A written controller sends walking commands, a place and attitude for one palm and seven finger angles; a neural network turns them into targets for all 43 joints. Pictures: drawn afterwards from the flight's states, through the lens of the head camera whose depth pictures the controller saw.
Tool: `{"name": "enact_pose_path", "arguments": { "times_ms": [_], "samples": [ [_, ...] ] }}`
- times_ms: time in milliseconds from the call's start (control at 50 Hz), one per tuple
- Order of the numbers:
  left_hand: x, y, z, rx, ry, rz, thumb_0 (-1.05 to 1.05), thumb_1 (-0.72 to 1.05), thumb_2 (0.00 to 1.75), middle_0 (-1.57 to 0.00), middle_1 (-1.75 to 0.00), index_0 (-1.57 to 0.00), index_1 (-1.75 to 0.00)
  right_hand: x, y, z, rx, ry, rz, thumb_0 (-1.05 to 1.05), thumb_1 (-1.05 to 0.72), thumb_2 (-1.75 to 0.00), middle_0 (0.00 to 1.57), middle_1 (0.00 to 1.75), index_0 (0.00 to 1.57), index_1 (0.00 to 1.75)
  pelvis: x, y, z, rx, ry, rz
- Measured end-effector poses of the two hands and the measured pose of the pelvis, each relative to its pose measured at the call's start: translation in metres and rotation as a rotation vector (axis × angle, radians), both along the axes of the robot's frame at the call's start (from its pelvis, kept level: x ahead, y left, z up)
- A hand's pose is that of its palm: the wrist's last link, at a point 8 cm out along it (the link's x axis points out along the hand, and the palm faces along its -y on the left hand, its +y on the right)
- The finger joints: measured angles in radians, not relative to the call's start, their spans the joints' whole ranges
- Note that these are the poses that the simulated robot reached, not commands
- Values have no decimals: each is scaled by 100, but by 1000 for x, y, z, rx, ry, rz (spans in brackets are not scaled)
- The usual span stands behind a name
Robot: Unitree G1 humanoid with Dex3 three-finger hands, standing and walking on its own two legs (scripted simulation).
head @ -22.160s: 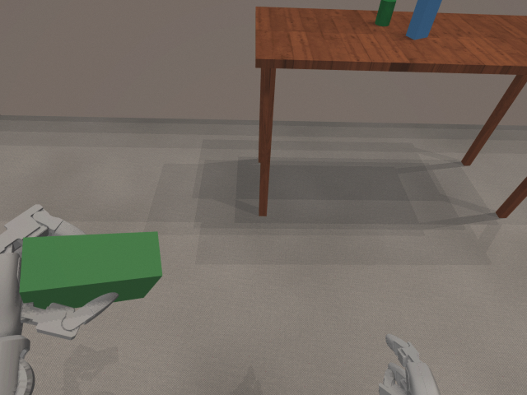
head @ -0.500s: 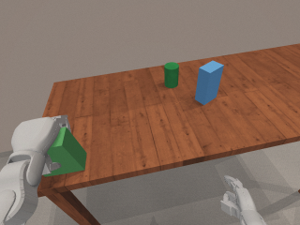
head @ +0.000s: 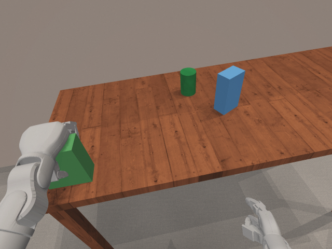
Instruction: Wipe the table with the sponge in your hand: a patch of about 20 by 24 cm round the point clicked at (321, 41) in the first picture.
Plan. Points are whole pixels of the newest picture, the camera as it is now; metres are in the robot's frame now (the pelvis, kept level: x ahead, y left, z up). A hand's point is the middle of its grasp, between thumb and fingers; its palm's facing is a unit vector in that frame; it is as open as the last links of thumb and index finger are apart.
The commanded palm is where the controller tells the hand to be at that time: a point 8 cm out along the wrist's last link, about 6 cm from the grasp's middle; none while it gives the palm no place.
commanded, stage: wipe forward along the first lane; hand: left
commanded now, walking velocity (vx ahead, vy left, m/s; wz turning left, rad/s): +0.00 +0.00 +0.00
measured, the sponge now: (66, 167) +0.25 +0.30 +0.08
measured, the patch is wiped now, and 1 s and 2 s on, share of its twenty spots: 0.05 0.15 0.20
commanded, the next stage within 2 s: slide across to the middle lane in 1.40 s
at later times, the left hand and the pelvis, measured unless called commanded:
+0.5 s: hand (63, 138) +0.30 +0.32 +0.12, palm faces -0.06 -0.01 -1.00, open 9.6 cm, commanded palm +0.29 +0.32 +0.16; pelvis +0.00 -0.02 -0.01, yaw +0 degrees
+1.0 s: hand (63, 125) +0.34 +0.35 +0.12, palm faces -0.10 +0.01 -1.00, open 9.7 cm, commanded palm +0.34 +0.34 +0.15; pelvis +0.00 -0.01 -0.01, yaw +0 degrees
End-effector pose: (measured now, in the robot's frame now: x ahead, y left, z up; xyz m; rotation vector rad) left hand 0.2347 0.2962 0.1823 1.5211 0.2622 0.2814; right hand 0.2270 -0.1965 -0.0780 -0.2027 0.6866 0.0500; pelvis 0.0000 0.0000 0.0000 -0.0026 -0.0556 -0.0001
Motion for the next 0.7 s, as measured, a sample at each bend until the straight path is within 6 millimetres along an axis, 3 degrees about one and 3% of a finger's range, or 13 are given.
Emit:
{"name": "enact_pose_path", "arguments": {
  "times_ms": [440,700],
  "samples": [
    [45,13,-3,27,80,-2,0,-57,118,-84,-134,-84,-134,-45,-66,-27,-67,146,-136,1,-91,-90,20,30,20,30,4,-20,-4,-1,45,1],
    [73,30,-2,36,116,12,1,-59,120,-85,-133,-84,-135,-77,-80,-37,-77,218,-202,1,-91,-90,20,30,20,30,-1,-21,-9,-5,78,-8]
  ]
}}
